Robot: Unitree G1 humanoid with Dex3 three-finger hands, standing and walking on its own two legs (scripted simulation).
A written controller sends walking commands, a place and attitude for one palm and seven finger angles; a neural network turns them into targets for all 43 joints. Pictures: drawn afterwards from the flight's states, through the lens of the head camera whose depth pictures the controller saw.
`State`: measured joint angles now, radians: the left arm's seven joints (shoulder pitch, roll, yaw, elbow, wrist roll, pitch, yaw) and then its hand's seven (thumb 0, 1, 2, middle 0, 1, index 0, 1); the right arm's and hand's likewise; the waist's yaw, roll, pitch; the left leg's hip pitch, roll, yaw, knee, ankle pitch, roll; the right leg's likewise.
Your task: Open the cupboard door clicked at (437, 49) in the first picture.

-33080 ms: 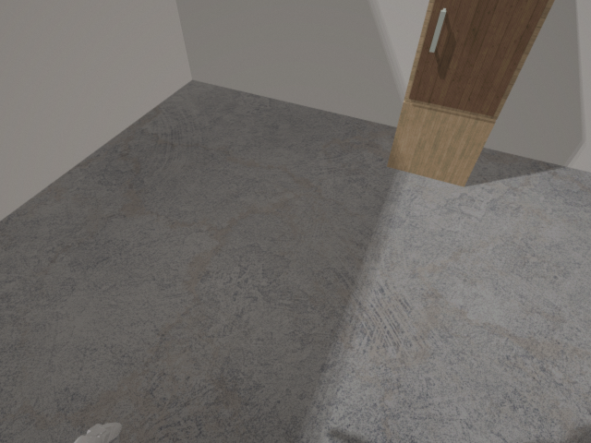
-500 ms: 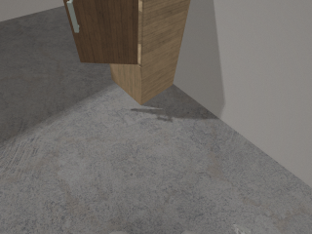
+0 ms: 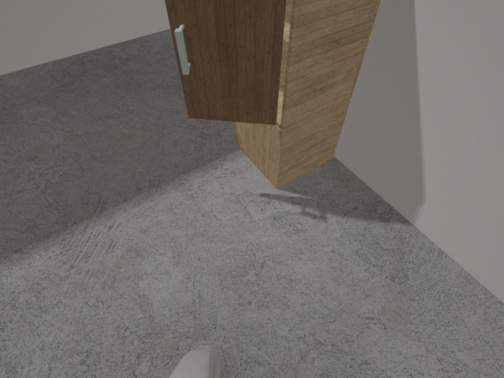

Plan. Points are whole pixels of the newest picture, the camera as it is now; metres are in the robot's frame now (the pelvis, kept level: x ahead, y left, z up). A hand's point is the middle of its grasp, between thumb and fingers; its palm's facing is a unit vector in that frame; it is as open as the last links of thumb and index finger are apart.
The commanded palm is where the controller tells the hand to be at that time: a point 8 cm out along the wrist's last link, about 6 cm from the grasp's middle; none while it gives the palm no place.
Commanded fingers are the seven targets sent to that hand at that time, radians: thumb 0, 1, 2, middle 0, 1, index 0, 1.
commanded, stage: take the last steps up to it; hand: left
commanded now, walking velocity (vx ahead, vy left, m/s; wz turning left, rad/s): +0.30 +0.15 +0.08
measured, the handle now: (184, 49) +1.06 +0.32 -0.04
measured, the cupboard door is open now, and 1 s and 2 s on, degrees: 49 49 49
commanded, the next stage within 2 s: come to a stop and stand still in 1.12 s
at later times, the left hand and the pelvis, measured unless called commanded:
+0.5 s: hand (137, 289) +0.29 +0.27 -0.15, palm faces +0.02 -0.98 -0.19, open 7.4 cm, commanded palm none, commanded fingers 0.00 0.90 0.90 -0.20 -0.30 -0.20 -0.30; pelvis +0.17 +0.08 +0.00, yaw +0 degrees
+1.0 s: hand (143, 279) +0.32 +0.27 -0.18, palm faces +0.10 -0.98 -0.18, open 7.3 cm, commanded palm none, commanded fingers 0.00 0.90 0.90 -0.20 -0.30 -0.20 -0.30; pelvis +0.35 +0.09 +0.00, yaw +0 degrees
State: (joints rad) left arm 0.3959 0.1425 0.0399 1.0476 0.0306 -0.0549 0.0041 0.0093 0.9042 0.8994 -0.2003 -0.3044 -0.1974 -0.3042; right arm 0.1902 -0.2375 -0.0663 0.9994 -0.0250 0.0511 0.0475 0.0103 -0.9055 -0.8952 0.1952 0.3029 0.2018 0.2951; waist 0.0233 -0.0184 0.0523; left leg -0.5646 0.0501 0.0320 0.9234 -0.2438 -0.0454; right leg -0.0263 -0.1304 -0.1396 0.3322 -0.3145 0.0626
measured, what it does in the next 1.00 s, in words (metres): walks ahead: left foot, then right foot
